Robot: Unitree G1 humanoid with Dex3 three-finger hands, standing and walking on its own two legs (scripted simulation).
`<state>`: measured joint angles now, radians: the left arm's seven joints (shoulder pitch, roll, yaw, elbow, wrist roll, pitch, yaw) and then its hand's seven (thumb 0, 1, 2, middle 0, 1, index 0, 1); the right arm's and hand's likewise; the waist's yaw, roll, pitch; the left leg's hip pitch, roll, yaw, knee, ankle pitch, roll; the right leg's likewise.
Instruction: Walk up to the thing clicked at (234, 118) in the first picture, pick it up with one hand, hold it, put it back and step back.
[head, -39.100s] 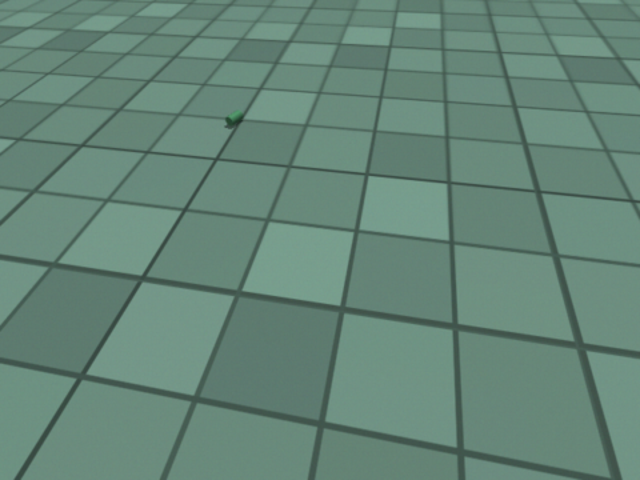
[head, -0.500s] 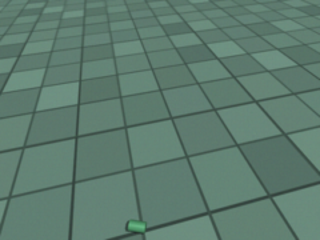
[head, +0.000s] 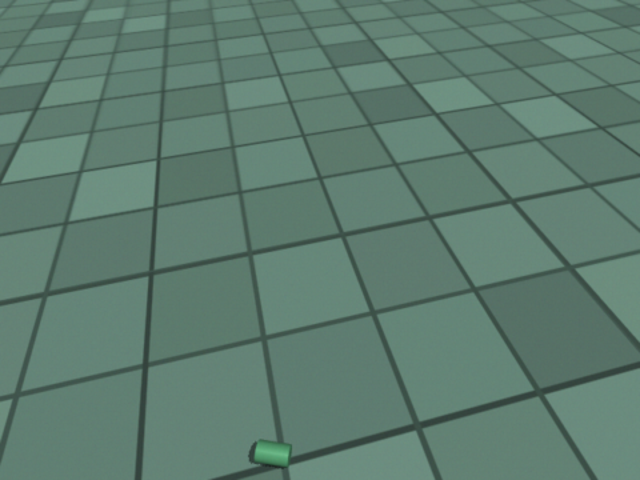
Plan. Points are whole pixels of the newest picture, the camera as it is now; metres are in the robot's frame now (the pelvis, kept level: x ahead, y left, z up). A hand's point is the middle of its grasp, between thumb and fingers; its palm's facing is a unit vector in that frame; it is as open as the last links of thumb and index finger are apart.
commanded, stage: stand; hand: left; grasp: from above
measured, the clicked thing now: (273, 453) +0.37 +0.18 -0.75
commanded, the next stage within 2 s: step back in 0.04 s
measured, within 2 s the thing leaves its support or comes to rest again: neither
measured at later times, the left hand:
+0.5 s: hand out of the picture +0.09 +0.31 -0.18, palm faces -0.05 -0.93 -0.38, open 7.4 cm
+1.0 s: hand out of the picture -0.08 +0.28 -0.15, palm faces -0.08 -0.91 -0.41, open 7.4 cm
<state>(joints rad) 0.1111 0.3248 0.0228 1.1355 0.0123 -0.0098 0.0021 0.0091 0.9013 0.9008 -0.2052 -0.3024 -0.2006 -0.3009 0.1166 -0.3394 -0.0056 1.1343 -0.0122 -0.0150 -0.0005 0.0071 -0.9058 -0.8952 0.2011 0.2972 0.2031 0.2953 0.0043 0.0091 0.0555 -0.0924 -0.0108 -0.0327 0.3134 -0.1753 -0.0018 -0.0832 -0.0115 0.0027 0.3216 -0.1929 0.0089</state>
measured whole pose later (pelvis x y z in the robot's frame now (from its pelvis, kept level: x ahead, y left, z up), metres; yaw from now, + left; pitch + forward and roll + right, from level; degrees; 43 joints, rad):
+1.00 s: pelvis -0.19 +0.02 -0.02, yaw -5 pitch -2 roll +2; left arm 0.19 0.34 0.07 0.83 0.03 0.05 0.00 0.01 0.90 0.90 -0.21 -0.30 -0.20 -0.30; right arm 0.17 -0.41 -0.05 0.89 0.01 0.04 -0.02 0.01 -0.91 -0.89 0.20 0.30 0.20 0.30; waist 0.01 0.02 0.15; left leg -0.46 -0.13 -0.12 1.11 -0.48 -0.01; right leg -0.26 0.00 0.04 0.58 -0.28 -0.03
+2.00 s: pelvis -0.53 +0.02 -0.02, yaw -1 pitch -3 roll +0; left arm 0.10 0.40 0.08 0.81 0.01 0.08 0.02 0.01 0.90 0.90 -0.21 -0.30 -0.20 -0.30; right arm 0.19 -0.36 -0.03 0.89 -0.04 0.03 0.00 0.01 -0.90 -0.89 0.20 0.30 0.21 0.30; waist 0.00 -0.04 0.18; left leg -0.29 -0.03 -0.02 0.62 -0.28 0.03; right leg -0.49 0.07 0.12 1.10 -0.52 -0.02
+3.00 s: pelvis -0.63 -0.01 -0.02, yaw +1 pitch -3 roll +0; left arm 0.20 0.35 0.06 0.99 0.03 -0.04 -0.01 0.01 0.90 0.90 -0.21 -0.30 -0.20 -0.30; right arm 0.22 -0.39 -0.06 1.02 -0.02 -0.01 0.02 0.01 -0.91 -0.90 0.20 0.30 0.20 0.30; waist 0.04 0.03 0.07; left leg -0.34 0.01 -0.05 0.69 -0.39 0.00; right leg -0.20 -0.03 -0.06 0.56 -0.31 -0.01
